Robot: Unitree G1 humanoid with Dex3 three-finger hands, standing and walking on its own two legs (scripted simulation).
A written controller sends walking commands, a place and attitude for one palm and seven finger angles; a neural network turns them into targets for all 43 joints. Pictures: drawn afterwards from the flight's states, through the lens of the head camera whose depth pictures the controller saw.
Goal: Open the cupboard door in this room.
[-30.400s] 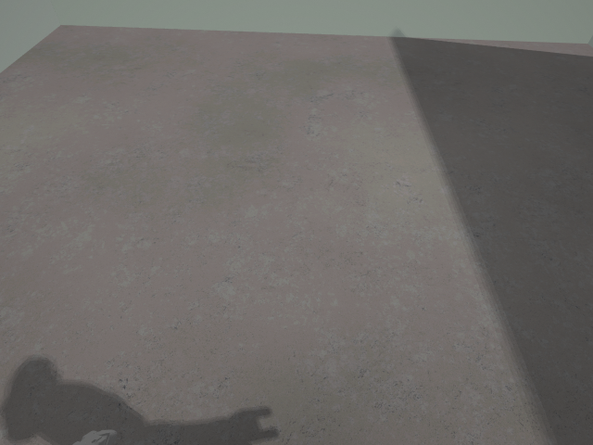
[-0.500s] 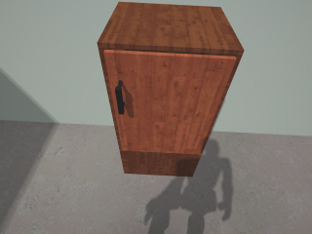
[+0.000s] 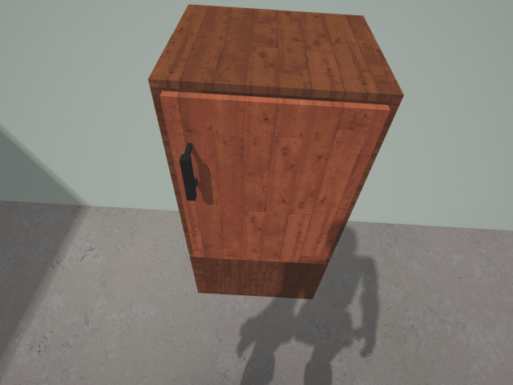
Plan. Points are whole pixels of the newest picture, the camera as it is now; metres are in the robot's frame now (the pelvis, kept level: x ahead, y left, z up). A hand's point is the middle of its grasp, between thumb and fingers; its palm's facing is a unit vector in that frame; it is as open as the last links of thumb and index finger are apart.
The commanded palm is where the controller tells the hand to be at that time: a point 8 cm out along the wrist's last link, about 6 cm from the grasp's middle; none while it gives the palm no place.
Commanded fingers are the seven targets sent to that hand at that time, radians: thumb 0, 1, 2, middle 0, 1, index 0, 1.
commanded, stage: look again from close up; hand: left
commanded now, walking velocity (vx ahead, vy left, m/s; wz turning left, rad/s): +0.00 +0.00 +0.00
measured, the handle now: (190, 172) +0.53 +0.18 -0.01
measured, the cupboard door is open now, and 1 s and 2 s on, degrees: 0 0 0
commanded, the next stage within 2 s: raise the hand with hooked fingers in 0.04 s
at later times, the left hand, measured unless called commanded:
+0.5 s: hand (150, 363) +0.17 +0.17 -0.06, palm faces +0.04 -1.00 -0.02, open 8.3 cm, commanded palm +0.13 +0.24 -0.06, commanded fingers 0.00 0.46 0.71 -0.23 -0.58 -0.23 -0.58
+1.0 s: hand (130, 333) +0.20 +0.21 -0.04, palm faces +0.04 -1.00 -0.04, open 11.3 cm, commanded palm +0.17 +0.26 -0.03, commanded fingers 0.00 -0.13 0.46 -0.27 -0.96 -0.27 -0.96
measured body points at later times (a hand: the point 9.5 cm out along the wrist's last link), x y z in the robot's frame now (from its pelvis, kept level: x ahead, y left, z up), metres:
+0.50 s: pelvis -0.02 -0.04 -0.08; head +0.02 -0.03 +0.36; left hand +0.16 +0.23 -0.05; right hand +0.21 -0.30 -0.12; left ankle +0.01 +0.07 -0.74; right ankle -0.01 -0.12 -0.74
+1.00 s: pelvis -0.04 -0.04 -0.08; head +0.03 -0.04 +0.36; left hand +0.19 +0.26 -0.04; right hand +0.10 -0.30 -0.18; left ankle +0.01 +0.07 -0.74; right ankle -0.01 -0.12 -0.74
